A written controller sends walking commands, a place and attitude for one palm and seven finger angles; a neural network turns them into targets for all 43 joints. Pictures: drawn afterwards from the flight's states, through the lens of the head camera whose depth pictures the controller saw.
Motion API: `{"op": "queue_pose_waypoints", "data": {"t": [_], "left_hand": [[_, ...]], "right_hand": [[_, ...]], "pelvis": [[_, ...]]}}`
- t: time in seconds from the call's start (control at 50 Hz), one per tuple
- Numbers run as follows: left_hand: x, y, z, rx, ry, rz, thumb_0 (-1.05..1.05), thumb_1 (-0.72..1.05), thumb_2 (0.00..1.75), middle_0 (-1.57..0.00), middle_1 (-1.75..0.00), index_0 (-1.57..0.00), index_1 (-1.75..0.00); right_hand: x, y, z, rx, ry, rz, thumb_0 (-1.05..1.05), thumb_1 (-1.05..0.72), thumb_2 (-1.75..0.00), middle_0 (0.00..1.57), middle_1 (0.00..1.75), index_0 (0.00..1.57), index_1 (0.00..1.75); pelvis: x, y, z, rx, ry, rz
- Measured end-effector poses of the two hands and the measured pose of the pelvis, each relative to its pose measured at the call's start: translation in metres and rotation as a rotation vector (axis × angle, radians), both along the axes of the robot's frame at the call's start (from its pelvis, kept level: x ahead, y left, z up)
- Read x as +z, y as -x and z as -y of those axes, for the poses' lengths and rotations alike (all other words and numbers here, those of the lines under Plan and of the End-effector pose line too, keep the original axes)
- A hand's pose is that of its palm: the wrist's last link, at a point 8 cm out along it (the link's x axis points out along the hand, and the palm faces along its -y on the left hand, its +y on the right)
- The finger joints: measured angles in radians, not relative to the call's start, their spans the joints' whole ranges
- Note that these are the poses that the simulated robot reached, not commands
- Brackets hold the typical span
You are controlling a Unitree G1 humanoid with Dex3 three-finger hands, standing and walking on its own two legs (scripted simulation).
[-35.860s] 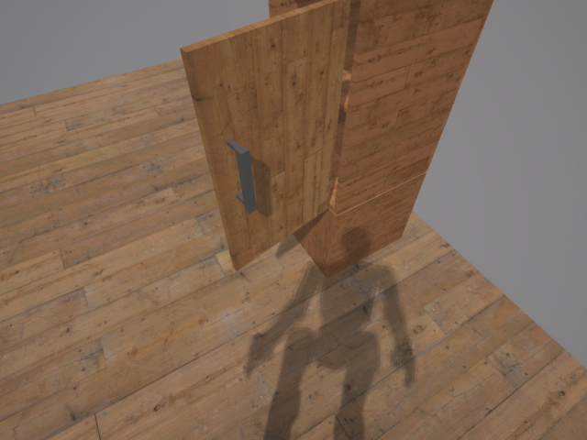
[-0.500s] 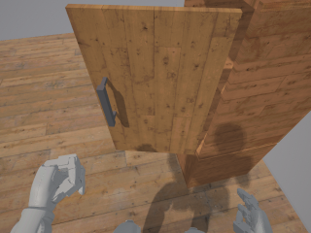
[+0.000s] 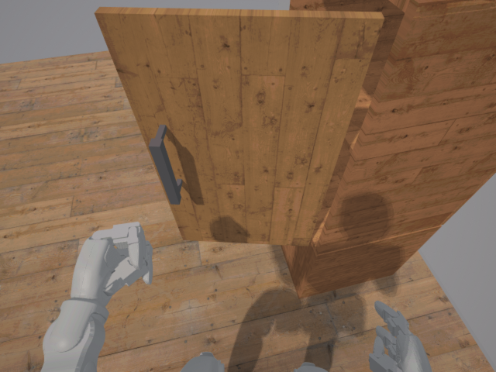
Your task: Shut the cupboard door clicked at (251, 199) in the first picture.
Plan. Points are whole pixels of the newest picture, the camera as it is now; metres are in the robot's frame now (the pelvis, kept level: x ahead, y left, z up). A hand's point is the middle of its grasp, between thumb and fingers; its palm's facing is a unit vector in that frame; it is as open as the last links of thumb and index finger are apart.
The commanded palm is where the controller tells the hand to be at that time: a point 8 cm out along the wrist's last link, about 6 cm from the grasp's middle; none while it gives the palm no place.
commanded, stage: bring the fist close to the handle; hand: left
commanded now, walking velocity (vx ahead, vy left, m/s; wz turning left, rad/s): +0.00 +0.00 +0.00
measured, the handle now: (169, 167) +0.45 +0.17 +0.06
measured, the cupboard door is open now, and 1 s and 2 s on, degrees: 73 73 62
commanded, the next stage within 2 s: push the door shut along its arc in 1.00 s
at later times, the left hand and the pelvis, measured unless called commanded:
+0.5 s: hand (176, 225) +0.33 +0.13 +0.06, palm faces -0.06 -1.00 -0.03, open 3.1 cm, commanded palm +0.31 +0.19 +0.07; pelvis +0.00 +0.00 +0.00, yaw -1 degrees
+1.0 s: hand (182, 215) +0.35 +0.12 +0.06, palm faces -0.02 -1.00 -0.05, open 3.1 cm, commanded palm +0.33 +0.18 +0.07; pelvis +0.00 -0.01 +0.01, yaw -1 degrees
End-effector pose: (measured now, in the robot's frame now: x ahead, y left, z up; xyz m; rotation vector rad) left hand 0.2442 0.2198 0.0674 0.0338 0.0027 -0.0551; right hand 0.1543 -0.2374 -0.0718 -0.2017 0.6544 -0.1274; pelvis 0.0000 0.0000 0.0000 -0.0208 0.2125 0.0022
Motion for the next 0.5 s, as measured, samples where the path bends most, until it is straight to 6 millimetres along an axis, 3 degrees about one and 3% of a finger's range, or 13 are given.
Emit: {"op": "queue_pose_waypoints", "data": {"t": [0.26,0.5], "left_hand": [[0.001,-0.029,0.011,0.006,0.007,0.018,0.02,0.90,0.90,-1.30,-1.50,-1.30,-1.50],[-0.002,-0.065,0.035,-0.004,0.006,0.017,0.02,0.90,0.90,-1.30,-1.50,-1.30,-1.50]], "right_hand": [[-0.003,0.010,0.000,-0.021,-0.002,-0.061,0.02,-0.91,-0.90,0.20,0.30,0.21,0.30],[-0.010,0.014,-0.003,-0.023,-0.022,-0.113,0.02,-0.91,-0.90,0.20,0.30,0.21,0.30]], "pelvis": [[0.003,-0.003,-0.004,-0.009,-0.004,-0.004],[0.003,-0.001,-0.004,-0.017,-0.010,-0.005]]}}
